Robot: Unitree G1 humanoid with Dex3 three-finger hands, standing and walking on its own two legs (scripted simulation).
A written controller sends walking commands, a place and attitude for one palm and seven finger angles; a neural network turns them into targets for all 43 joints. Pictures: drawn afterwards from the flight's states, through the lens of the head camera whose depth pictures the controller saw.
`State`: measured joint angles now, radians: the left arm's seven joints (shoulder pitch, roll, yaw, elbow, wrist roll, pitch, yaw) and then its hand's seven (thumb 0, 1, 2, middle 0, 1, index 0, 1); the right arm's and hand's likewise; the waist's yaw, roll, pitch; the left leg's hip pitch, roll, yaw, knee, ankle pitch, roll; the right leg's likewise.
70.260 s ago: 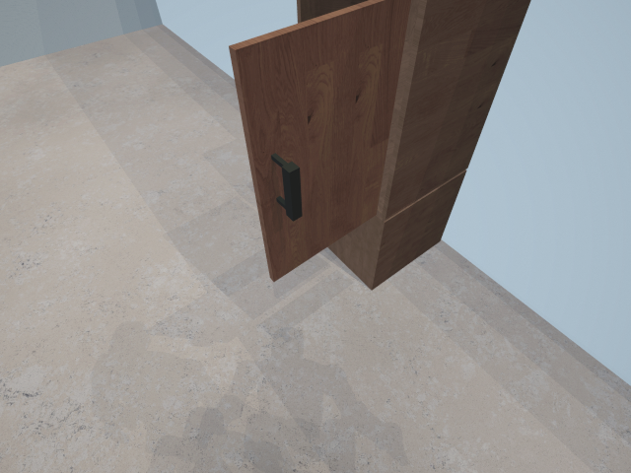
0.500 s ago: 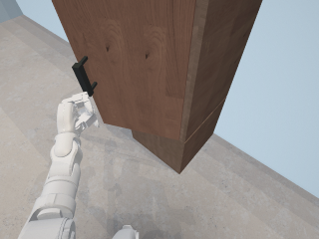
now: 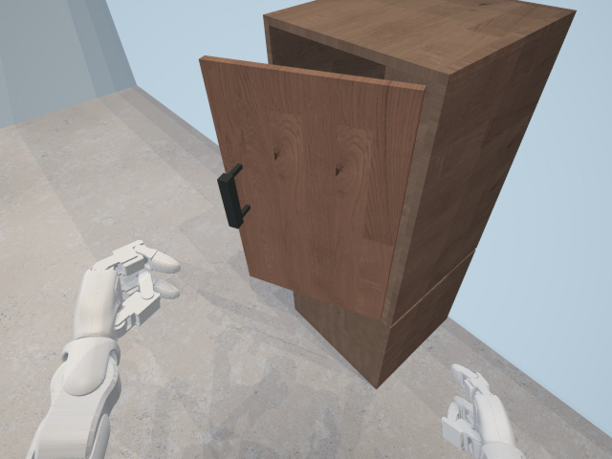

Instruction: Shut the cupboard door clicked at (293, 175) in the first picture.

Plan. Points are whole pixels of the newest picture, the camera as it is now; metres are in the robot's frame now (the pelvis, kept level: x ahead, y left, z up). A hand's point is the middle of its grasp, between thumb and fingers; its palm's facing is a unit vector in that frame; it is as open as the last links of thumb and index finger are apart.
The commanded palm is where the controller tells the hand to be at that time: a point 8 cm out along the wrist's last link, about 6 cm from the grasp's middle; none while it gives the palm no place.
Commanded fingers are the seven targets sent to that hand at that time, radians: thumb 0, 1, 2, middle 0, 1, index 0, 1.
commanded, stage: draw the hand back to the body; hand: left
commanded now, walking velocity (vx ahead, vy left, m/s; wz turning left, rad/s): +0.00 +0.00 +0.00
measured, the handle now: (236, 195) +0.61 +0.21 -0.01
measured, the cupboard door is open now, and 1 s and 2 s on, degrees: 25 25 25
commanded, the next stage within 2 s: step back with the hand held close in 0.74 s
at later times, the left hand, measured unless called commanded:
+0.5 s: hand (54, 326) +0.19 +0.27 +0.17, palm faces +0.49 -0.75 -0.44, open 7.0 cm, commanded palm +0.15 +0.29 +0.18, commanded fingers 0.00 0.90 0.90 -0.20 -0.30 -0.20 -0.30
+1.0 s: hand (75, 311) +0.21 +0.26 +0.16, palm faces +0.43 -0.77 -0.47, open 7.4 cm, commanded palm +0.16 +0.29 +0.18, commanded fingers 0.00 0.90 0.90 -0.20 -0.30 -0.20 -0.30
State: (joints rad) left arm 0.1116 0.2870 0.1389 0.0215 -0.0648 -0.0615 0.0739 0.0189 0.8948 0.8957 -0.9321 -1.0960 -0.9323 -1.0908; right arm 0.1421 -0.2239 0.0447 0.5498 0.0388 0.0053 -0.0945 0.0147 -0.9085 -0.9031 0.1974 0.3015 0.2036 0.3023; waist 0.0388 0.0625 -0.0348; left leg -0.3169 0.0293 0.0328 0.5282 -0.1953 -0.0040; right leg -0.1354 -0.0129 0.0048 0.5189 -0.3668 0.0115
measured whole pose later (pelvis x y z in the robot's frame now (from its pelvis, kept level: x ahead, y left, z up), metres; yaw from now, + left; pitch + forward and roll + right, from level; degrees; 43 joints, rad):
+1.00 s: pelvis +0.02 -0.01 +0.00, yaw +1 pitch -1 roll -1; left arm 0.47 0.37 0.37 -0.34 -0.06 -0.12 0.09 0.02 0.89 0.90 -0.21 -0.31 -0.21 -0.30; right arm 0.16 -0.24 0.00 0.61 0.01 -0.01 -0.09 0.02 -0.91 -0.90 0.20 0.30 0.21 0.30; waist 0.04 0.09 -0.02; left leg -0.29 0.05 0.01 0.51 -0.21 -0.01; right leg -0.07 0.01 -0.01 0.43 -0.35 0.00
